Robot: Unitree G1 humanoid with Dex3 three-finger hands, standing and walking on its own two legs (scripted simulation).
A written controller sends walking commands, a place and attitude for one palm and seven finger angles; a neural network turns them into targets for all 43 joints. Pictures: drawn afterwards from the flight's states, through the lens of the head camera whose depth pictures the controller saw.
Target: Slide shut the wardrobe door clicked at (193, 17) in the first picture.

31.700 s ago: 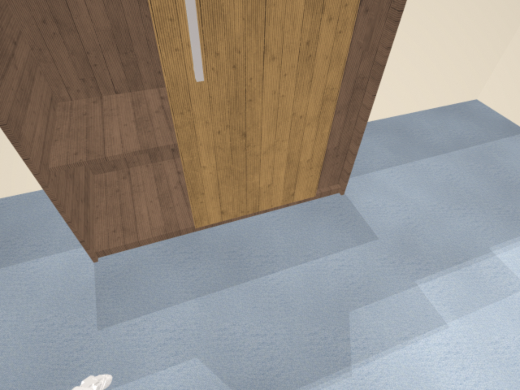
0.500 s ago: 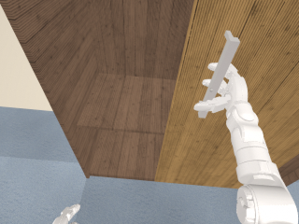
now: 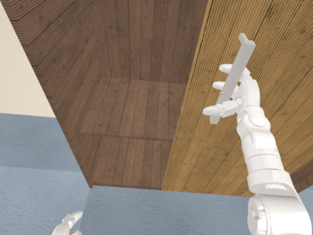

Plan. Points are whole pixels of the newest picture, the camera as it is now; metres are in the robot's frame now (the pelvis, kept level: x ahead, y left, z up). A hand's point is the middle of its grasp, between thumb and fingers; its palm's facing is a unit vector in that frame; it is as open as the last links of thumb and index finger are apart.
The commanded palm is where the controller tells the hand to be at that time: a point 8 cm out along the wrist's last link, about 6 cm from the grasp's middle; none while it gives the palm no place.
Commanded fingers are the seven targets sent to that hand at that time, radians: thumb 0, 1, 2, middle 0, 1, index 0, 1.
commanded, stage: slide the fingers in behind the handle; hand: right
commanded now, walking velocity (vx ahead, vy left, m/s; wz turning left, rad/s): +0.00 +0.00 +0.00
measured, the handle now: (226, 84) +0.49 -0.13 +0.16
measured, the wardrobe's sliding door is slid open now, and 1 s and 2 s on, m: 0.44 0.44 0.44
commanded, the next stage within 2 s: grip the handle and tug to test in 0.18 s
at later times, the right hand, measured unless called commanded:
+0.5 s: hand (221, 93) +0.43 -0.11 +0.17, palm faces -0.01 +1.00 -0.03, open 13.2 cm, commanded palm +0.40 -0.15 +0.17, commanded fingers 0.00 -0.06 -0.54 0.36 1.28 0.36 1.28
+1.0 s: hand (221, 93) +0.43 -0.11 +0.17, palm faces -0.02 +1.00 -0.02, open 5.7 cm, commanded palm +0.40 -0.15 +0.17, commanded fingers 0.00 -0.90 -0.90 0.45 1.40 0.45 1.40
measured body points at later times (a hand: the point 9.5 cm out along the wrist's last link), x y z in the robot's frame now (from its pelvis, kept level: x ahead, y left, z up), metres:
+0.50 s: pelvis +0.01 +0.00 +0.00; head +0.01 +0.02 +0.45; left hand +0.13 +0.24 -0.12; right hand +0.43 -0.16 +0.18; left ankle -0.03 +0.08 -0.74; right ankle +0.02 -0.11 -0.74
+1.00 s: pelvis +0.02 -0.01 +0.00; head +0.02 +0.02 +0.45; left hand +0.15 +0.23 -0.11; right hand +0.43 -0.16 +0.18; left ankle -0.03 +0.08 -0.74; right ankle +0.02 -0.11 -0.74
